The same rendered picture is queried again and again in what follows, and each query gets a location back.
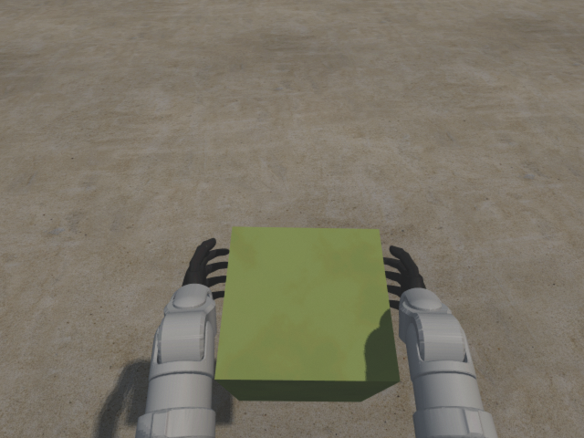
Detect robot left hand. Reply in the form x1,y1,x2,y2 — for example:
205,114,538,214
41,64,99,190
182,238,229,300

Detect robot right hand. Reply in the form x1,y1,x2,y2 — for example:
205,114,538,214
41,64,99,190
383,245,426,310

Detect robot right forearm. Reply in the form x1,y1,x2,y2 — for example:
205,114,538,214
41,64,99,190
399,287,498,438

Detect robot left forearm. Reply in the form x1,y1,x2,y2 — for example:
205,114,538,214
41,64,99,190
135,284,217,438

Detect carton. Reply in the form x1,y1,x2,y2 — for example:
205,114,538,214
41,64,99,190
214,226,400,402

